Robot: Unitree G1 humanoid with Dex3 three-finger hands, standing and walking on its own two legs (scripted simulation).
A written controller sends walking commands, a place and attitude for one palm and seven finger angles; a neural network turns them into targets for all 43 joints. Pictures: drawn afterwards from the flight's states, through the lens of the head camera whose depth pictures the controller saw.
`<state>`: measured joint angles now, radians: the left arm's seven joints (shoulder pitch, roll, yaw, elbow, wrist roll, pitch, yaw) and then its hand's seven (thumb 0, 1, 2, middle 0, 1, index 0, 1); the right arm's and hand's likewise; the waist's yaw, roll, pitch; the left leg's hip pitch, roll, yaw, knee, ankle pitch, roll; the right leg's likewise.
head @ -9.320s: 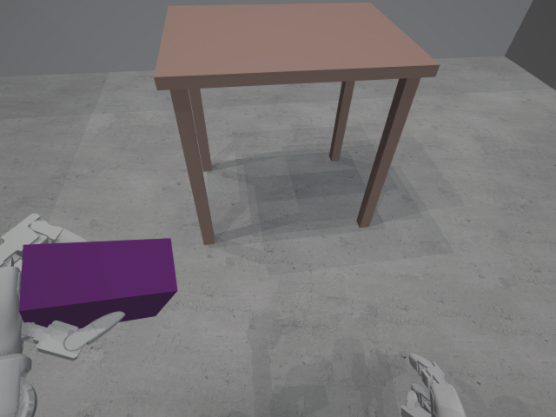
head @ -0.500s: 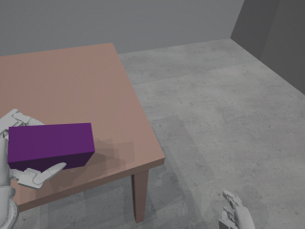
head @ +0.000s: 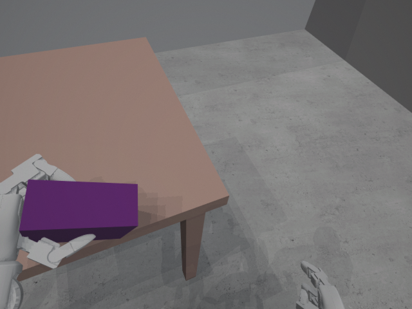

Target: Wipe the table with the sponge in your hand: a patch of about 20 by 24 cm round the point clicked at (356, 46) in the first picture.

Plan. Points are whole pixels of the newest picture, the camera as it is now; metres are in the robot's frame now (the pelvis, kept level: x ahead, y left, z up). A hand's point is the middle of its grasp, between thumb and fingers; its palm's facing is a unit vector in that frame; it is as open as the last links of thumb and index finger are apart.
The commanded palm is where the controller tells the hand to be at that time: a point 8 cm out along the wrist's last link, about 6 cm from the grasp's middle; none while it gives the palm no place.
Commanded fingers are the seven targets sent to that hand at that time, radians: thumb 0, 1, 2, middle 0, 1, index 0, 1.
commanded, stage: come to a stop and stand still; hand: left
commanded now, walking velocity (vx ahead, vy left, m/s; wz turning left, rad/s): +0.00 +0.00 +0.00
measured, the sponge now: (99, 214) +0.23 +0.19 +0.11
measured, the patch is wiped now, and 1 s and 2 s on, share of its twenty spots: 0.00 0.00 0.00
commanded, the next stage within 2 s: look again from close up in 0.42 s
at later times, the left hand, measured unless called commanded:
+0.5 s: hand (33, 188) +0.24 +0.27 +0.16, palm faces +0.40 -0.83 -0.38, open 10.1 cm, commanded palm +0.18 +0.29 +0.18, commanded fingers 0.00 0.10 1.30 -1.20 -1.60 -1.20 -1.60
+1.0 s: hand (37, 193) +0.23 +0.26 +0.16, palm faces +0.40 -0.83 -0.39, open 10.1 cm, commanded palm +0.17 +0.28 +0.18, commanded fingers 0.00 0.10 1.30 -1.20 -1.60 -1.20 -1.60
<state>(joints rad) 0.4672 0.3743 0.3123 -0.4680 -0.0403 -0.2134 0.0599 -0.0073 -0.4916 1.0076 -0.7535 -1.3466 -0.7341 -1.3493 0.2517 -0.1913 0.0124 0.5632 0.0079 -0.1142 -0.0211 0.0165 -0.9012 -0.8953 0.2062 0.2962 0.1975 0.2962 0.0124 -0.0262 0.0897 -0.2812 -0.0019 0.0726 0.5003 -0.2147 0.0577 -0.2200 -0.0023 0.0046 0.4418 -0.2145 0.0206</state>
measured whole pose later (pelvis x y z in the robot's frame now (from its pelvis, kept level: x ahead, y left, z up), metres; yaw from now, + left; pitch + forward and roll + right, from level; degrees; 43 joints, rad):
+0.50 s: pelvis +0.02 +0.01 +0.00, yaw +1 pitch +0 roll -2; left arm 0.40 0.38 0.37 -0.48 -0.02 -0.21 0.10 -0.01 -0.49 1.01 -0.75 -1.35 -0.73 -1.35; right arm 0.16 -0.18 0.02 0.55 0.00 -0.12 -0.02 0.02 -0.90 -0.90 0.21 0.30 0.20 0.30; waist 0.04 -0.04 0.07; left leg -0.25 -0.02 0.05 0.50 -0.24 0.06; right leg -0.17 -0.02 -0.02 0.41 -0.24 0.04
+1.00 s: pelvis +0.02 +0.00 +0.00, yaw +1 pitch -1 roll -1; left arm 0.42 0.37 0.35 -0.45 -0.03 -0.18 0.11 -0.01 -0.49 1.01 -0.75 -1.35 -0.73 -1.35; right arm 0.21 -0.20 0.01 0.58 0.01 -0.09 -0.04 0.02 -0.90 -0.90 0.21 0.30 0.20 0.30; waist 0.02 -0.02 0.06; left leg -0.22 -0.02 0.05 0.45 -0.22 0.05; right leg -0.14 -0.02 -0.02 0.38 -0.22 0.03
